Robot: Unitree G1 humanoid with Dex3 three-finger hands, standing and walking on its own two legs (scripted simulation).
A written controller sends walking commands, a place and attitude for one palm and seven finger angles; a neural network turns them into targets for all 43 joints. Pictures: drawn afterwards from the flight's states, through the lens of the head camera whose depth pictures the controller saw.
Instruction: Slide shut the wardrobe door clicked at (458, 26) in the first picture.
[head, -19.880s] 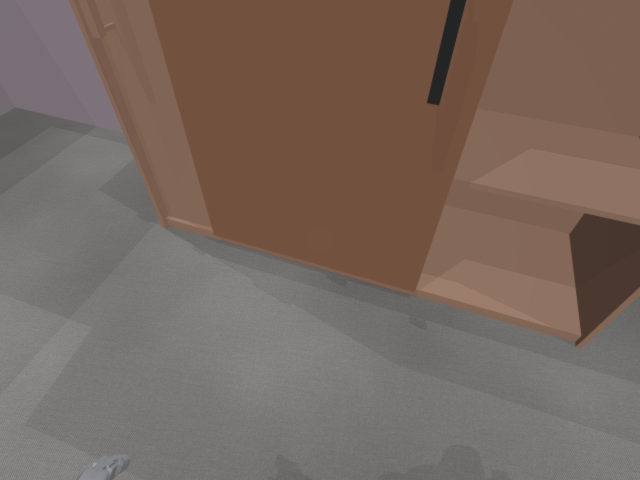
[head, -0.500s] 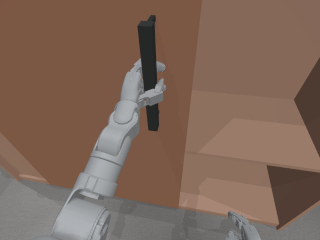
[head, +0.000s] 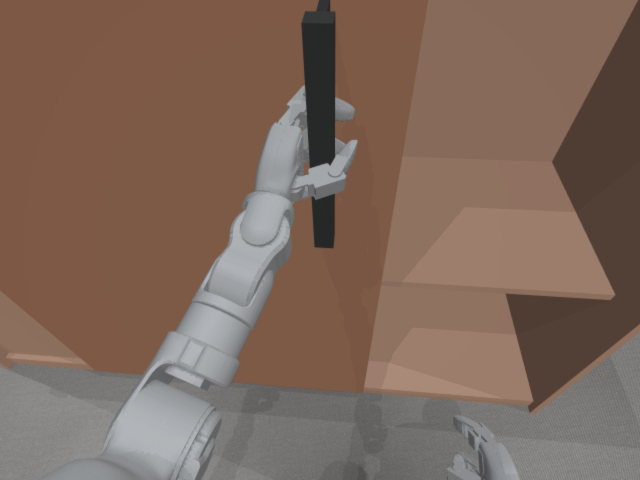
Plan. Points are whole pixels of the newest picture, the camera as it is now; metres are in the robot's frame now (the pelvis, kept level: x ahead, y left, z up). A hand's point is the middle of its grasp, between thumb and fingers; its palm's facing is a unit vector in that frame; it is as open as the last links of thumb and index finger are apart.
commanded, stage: step sideways, sliding the door along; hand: left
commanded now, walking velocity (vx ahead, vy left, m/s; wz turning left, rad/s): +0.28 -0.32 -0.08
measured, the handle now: (324, 144) +0.45 +0.02 +0.20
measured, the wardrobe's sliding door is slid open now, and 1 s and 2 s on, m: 0.50 0.43 0.00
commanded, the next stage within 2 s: none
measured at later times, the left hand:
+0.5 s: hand (372, 173) +0.40 -0.04 +0.20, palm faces -0.11 -0.99 -0.09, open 6.6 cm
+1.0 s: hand (407, 169) +0.41 -0.08 +0.20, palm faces +0.27 -0.96 -0.08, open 6.1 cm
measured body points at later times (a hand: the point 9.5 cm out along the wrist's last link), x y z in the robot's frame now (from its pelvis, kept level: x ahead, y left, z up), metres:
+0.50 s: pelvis +0.00 -0.10 +0.00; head +0.08 -0.09 +0.44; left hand +0.40 +0.02 +0.20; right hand +0.20 -0.33 -0.10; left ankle -0.01 +0.01 -0.72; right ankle +0.01 -0.12 -0.73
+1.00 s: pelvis +0.03 -0.26 -0.01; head +0.10 -0.25 +0.43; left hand +0.39 -0.03 +0.20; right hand +0.26 -0.45 -0.12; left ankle +0.00 -0.08 -0.69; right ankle +0.07 -0.41 -0.73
